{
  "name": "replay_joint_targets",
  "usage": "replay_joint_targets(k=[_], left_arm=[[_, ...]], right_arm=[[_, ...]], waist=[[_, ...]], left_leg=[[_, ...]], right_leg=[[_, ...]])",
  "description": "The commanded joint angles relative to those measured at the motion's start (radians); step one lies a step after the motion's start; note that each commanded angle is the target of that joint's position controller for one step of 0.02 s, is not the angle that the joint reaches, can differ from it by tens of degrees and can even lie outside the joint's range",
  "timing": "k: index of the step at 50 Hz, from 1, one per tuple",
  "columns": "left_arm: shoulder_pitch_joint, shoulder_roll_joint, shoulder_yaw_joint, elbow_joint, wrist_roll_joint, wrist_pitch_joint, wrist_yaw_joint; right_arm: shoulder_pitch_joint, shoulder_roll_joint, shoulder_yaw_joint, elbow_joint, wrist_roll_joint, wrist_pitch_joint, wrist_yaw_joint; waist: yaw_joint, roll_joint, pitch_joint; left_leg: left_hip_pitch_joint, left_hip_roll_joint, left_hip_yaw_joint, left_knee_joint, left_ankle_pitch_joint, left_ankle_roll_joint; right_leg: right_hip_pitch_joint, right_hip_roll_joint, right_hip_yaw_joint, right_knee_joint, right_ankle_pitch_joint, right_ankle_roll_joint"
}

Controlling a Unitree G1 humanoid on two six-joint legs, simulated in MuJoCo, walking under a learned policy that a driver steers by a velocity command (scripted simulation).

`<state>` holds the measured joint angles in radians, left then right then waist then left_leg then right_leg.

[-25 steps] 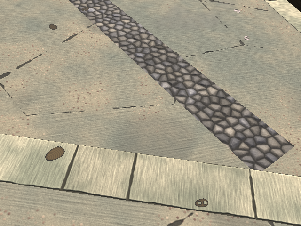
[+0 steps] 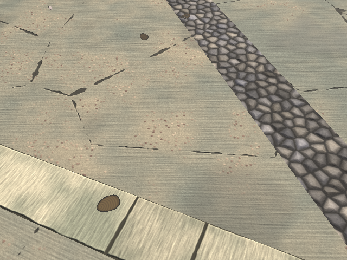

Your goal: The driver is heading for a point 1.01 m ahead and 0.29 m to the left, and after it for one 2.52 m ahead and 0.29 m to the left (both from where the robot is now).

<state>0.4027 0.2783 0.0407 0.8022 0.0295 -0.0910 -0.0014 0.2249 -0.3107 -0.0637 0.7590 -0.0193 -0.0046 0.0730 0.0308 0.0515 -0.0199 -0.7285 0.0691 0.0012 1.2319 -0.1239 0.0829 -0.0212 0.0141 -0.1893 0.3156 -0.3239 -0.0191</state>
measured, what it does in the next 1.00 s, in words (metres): goes down, turning left: left foot, then right foot 0.11 m lower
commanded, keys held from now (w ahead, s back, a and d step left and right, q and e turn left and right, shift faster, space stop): w+q+shift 0.52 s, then w+shift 0.40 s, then w+e+shift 0.08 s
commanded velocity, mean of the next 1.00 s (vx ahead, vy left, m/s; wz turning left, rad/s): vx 0.99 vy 0.00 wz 0.66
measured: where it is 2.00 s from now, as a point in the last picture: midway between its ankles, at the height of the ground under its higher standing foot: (93, 84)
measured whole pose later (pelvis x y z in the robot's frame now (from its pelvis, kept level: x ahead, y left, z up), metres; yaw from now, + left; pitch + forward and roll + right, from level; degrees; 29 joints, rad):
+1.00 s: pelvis +0.85 +0.21 -0.11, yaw +39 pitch +2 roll -2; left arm 0.68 0.19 0.01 1.01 0.01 -0.10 0.00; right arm -0.06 -0.15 0.07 0.57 -0.06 -0.03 0.03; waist 0.09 0.04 -0.02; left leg -1.01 0.06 0.01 1.38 -0.15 0.10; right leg 0.00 0.10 -0.02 0.31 -0.35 -0.07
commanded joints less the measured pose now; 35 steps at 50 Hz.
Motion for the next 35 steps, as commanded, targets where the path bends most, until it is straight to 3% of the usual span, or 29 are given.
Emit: replay_joint_targets(k=[1, 2, 5, 7, 8, 9, 10, 11, 12, 13, 14, 15, 16, 18, 19, 21, 22, 23, 24, 25, 26, 27, 28, 29, 30, 31, 33, 34, 35], left_arm=[[-0.014, 0.059, 0.008, -0.025, -0.002, -0.032, -0.002], [0.008, 0.049, 0.005, -0.007, -0.002, -0.033, 0.001], [0.028, 0.083, 0.006, 0.025, -0.003, -0.028, 0.018], [0.043, 0.141, 0.017, 0.031, 0.000, -0.019, 0.037], [0.032, 0.180, 0.027, 0.028, 0.001, -0.008, 0.049], [-0.003, 0.212, 0.038, 0.019, 0.007, 0.009, 0.056], [-0.062, 0.240, 0.049, -0.001, 0.014, 0.026, 0.057], [-0.108, 0.243, 0.053, -0.024, 0.015, 0.040, 0.045], [-0.152, 0.162, 0.041, -0.030, 0.009, 0.037, 0.021], [-0.066, 0.054, 0.003, -0.147, 0.007, 0.008, 0.009], [-0.158, 0.103, -0.001, -0.199, 0.003, -0.023, 0.010], [-0.184, 0.125, -0.005, -0.196, 0.004, -0.042, 0.009], [-0.197, 0.128, -0.005, -0.193, 0.009, -0.040, 0.008], [-0.167, 0.116, -0.014, -0.170, 0.049, 0.008, 0.007], [-0.169, 0.106, -0.018, -0.171, 0.054, 0.032, 0.004], [-0.272, 0.087, -0.030, -0.219, 0.046, 0.048, -0.006], [-0.355, 0.077, -0.036, -0.251, 0.034, 0.045, -0.014], [-0.404, 0.045, -0.048, -0.274, 0.026, 0.045, -0.023], [-0.386, 0.020, -0.054, -0.266, 0.017, 0.042, -0.028], [-0.357, 0.048, -0.039, -0.250, 0.010, 0.034, -0.027], [-0.383, 0.096, -0.023, -0.260, 0.015, 0.021, -0.020], [-0.401, 0.115, -0.020, -0.271, 0.018, 0.015, -0.019], [-0.455, 0.097, -0.028, -0.290, 0.018, 0.011, -0.022], [-0.469, 0.085, -0.032, -0.298, 0.018, 0.004, -0.021], [-0.463, 0.087, -0.028, -0.295, 0.007, 0.000, -0.017], [-0.428, 0.097, -0.022, -0.280, -0.002, -0.001, -0.011], [-0.161, 0.166, 0.013, -0.189, -0.018, -0.009, 0.008], [0.018, 0.185, 0.032, -0.120, -0.026, -0.012, 0.015], [0.189, 0.223, 0.057, -0.048, -0.008, -0.009, 0.017]], right_arm=[[-0.129, -0.006, 0.011, -0.102, 0.002, -0.002, 0.013], [-0.160, -0.009, 0.014, -0.110, 0.001, -0.001, 0.015], [-0.253, 0.006, 0.034, -0.154, -0.002, -0.003, 0.031], [-0.232, -0.010, 0.035, -0.150, 0.006, 0.001, 0.026], [-0.168, -0.029, 0.029, -0.133, 0.009, 0.004, 0.018], [-0.034, -0.066, 0.015, -0.099, 0.011, 0.006, 0.008], [0.165, -0.113, -0.009, -0.043, 0.012, 0.007, -0.006], [0.370, -0.170, -0.043, 0.028, 0.011, 0.000, -0.027], [0.311, -0.206, -0.076, 0.034, 0.042, 0.013, -0.053], [0.179, -0.304, -0.076, -0.016, -0.004, 0.020, -0.049], [0.211, -0.295, -0.086, -0.046, -0.003, 0.020, -0.059], [0.214, -0.227, -0.074, -0.018, -0.002, 0.011, -0.073], [0.185, -0.179, -0.059, -0.001, -0.001, -0.003, -0.077], [0.116, -0.148, -0.040, -0.014, 0.002, -0.038, -0.085], [0.105, -0.133, -0.031, -0.017, 0.008, -0.052, -0.082], [0.103, -0.148, -0.033, -0.021, 0.013, -0.072, -0.076], [0.107, -0.152, -0.036, -0.020, 0.016, -0.075, -0.072], [0.112, -0.160, -0.041, -0.017, 0.019, -0.075, -0.068], [0.113, -0.165, -0.043, -0.011, 0.019, -0.075, -0.061], [0.141, -0.170, -0.047, 0.001, 0.017, -0.076, -0.057], [0.189, -0.177, -0.054, 0.019, 0.025, -0.078, -0.066], [0.199, -0.179, -0.056, 0.027, 0.028, -0.075, -0.071], [0.225, -0.166, -0.052, 0.034, 0.024, -0.073, -0.072], [0.220, -0.140, -0.048, 0.041, 0.014, -0.073, -0.080], [0.209, -0.135, -0.043, 0.042, 0.007, -0.077, -0.087], [0.203, -0.136, -0.041, 0.044, -0.003, -0.079, -0.093], [0.155, -0.160, -0.042, 0.039, -0.028, -0.078, -0.106], [0.109, -0.162, -0.041, 0.027, -0.016, -0.070, -0.107], [0.078, -0.122, -0.033, 0.019, 0.005, -0.063, -0.106]], waist=[[-0.020, -0.127, 0.163], [-0.017, -0.111, 0.176], [-0.029, -0.094, 0.200], [-0.061, -0.121, 0.138], [-0.106, -0.154, 0.090], [-0.184, -0.180, 0.019], [-0.280, -0.193, -0.070], [-0.356, -0.144, -0.150], [-0.304, 0.078, -0.089], [-0.098, 0.201, -0.132], [-0.179, 0.044, -0.228], [-0.137, -0.085, -0.069], [-0.073, -0.150, 0.028], [0.008, -0.169, 0.095], [0.025, -0.158, 0.109], [0.009, -0.124, 0.143], [-0.013, -0.117, 0.167], [-0.039, -0.094, 0.161], [-0.047, -0.063, 0.107], [-0.059, -0.030, 0.058], [-0.087, -0.013, 0.028], [-0.097, -0.041, 0.027], [-0.137, -0.025, 0.041], [-0.140, -0.003, 0.067], [-0.134, 0.005, 0.070], [-0.118, 0.014, 0.067], [0.008, 0.012, -0.050], [0.104, -0.023, -0.096], [0.186, -0.100, -0.135]], left_leg=[[-0.150, 0.023, 0.010, -0.048, 0.116, 0.006], [-0.151, 0.005, 0.054, -0.087, 0.122, 0.018], [-0.033, -0.019, 0.159, -0.332, 0.130, 0.067], [0.129, -0.099, 0.233, -0.417, 0.104, 0.104], [0.208, -0.128, 0.240, -0.432, 0.066, 0.118], [0.343, -0.156, 0.228, -0.431, 0.008, 0.136], [0.544, -0.173, 0.190, -0.429, -0.070, 0.165], [0.813, -0.179, 0.103, -0.541, -0.119, 0.199], [0.954, -0.114, -0.054, -0.631, -0.178, 0.224], [1.128, 0.098, -0.575, -0.691, -0.018, 0.391], [1.159, 0.191, -0.806, -0.896, -0.217, 0.464], [0.989, 0.195, -0.796, -0.997, -0.307, 0.407], [0.813, 0.154, -0.711, -1.012, -0.284, 0.356], [0.561, 0.058, -0.552, -1.016, -0.175, 0.308], [0.460, 0.016, -0.496, -1.030, -0.161, 0.296], [0.327, -0.055, -0.408, -1.068, -0.082, 0.280], [0.276, -0.087, -0.374, -1.073, -0.028, 0.254], [0.247, -0.121, -0.340, -1.065, 0.089, 0.220], [0.238, -0.129, -0.319, -1.038, 0.251, 0.195], [0.330, -0.125, -0.320, -0.967, 0.346, 0.176], [0.519, -0.097, -0.363, -0.876, 0.373, 0.166], [0.587, -0.109, -0.348, -0.850, 0.340, 0.159], [0.608, -0.096, -0.364, -0.858, 0.309, 0.152], [0.619, -0.098, -0.370, -0.821, 0.228, 0.125], [0.633, -0.088, -0.383, -0.807, 0.225, 0.111], [0.683, -0.084, -0.387, -0.746, 0.252, 0.101], [0.849, -0.113, -0.377, -0.430, 0.409, 0.088], [0.817, -0.121, -0.330, -0.198, 0.431, 0.076], [0.656, -0.165, -0.267, 0.162, 0.270, 0.052]], right_leg=[[-0.044, -0.233, 0.054, -0.215, 0.309, 0.002], [-0.020, -0.208, 0.000, -0.209, 0.445, 0.014], [0.012, -0.203, -0.097, -0.207, 0.729, 0.032], [0.080, -0.224, -0.126, -0.099, 1.230, 0.039], [0.119, -0.246, -0.124, -0.003, 1.411, 0.041], [0.123, -0.270, -0.112, 0.161, 1.524, 0.034], [0.066, -0.292, -0.087, 0.398, 1.548, 0.014], [-0.085, -0.267, -0.062, 0.731, 1.315, -0.009], [-0.373, -0.050, -0.044, 1.139, 0.260, 0.003], [-0.778, 0.038, 0.102, 1.411, -0.175, 0.054], [-0.893, 0.020, 0.276, 1.406, -0.114, 0.054], [-0.900, -0.044, 0.296, 1.273, -0.069, 0.042], [-0.831, -0.089, 0.294, 1.142, -0.046, 0.045], [-0.685, -0.127, 0.288, 1.012, -0.055, 0.072], [-0.633, -0.142, 0.273, 0.941, -0.067, 0.088], [-0.565, -0.144, 0.221, 0.746, 0.034, 0.109], [-0.516, -0.133, 0.200, 0.607, 0.142, 0.110], [-0.435, -0.102, 0.170, 0.504, 0.259, 0.103], [-0.333, -0.063, 0.139, 0.501, 0.407, 0.089], [-0.342, -0.059, 0.169, 0.503, 0.549, 0.063], [-0.473, -0.074, 0.242, 0.480, 0.593, 0.041], [-0.522, -0.055, 0.226, 0.375, 0.584, 0.030], [-0.500, -0.039, 0.201, 0.301, 0.576, 0.022], [-0.457, -0.055, 0.230, 0.208, 0.626, 0.020], [-0.409, -0.049, 0.223, 0.156, 0.637, 0.022], [-0.373, -0.063, 0.239, 0.106, 0.637, 0.022], [-0.252, -0.096, 0.260, -0.010, 0.725, 0.002], [-0.096, -0.109, 0.233, -0.076, 0.802, 0.003], [0.101, -0.130, 0.230, -0.033, 0.709, -0.008]])
Velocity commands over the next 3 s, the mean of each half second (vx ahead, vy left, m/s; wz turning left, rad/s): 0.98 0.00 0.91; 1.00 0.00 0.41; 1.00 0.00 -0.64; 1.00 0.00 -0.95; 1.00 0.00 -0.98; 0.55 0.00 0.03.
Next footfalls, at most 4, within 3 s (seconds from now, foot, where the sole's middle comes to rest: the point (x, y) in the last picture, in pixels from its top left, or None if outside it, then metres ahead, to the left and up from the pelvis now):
0.24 left None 0.36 0.06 -0.78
0.70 right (170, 199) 0.84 0.10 -0.88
1.16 left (93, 164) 1.03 0.50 -0.88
1.56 right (105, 102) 1.49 0.51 -0.88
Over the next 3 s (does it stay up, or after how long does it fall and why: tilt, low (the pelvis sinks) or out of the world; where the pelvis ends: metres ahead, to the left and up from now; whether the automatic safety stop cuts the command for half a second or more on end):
stays up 2.44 0.29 -0.12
